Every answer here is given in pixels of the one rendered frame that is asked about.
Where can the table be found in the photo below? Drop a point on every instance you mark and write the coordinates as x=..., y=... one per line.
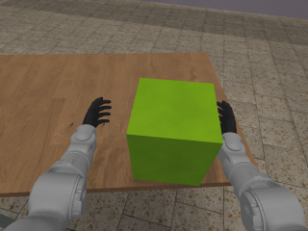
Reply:
x=45, y=97

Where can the robot left upper arm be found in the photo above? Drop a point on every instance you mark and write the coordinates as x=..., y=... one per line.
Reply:
x=57, y=199

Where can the robot right upper arm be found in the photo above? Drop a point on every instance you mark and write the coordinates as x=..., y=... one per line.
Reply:
x=271, y=209

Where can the right robot forearm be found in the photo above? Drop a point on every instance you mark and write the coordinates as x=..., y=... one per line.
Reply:
x=238, y=169

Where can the carton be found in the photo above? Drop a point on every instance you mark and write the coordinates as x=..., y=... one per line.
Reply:
x=174, y=131

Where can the left robot forearm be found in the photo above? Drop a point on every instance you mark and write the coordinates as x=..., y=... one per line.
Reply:
x=77, y=158

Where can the left robot hand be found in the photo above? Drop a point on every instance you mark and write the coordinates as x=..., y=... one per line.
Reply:
x=92, y=115

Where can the right robot hand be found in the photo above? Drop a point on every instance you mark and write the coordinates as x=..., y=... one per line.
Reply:
x=227, y=118

